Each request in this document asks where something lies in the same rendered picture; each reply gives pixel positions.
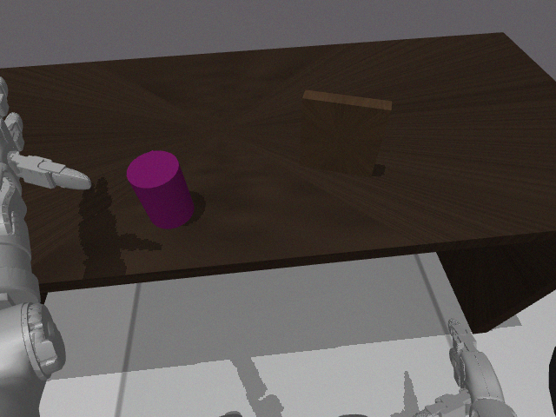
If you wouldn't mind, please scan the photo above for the right robot hand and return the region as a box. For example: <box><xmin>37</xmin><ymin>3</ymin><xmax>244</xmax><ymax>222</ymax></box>
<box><xmin>413</xmin><ymin>319</ymin><xmax>505</xmax><ymax>417</ymax></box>

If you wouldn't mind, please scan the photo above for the right robot arm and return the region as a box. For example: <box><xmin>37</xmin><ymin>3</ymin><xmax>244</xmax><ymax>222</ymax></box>
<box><xmin>469</xmin><ymin>399</ymin><xmax>517</xmax><ymax>417</ymax></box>

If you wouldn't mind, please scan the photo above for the left robot hand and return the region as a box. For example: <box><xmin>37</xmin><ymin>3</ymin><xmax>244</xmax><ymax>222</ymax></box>
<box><xmin>0</xmin><ymin>77</ymin><xmax>91</xmax><ymax>189</ymax></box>

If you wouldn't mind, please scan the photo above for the desk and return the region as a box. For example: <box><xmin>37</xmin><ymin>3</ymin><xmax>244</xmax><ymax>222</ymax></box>
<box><xmin>0</xmin><ymin>32</ymin><xmax>556</xmax><ymax>334</ymax></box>

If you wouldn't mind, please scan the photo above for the left robot arm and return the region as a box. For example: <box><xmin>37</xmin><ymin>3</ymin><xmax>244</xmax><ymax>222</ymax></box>
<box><xmin>0</xmin><ymin>162</ymin><xmax>66</xmax><ymax>417</ymax></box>

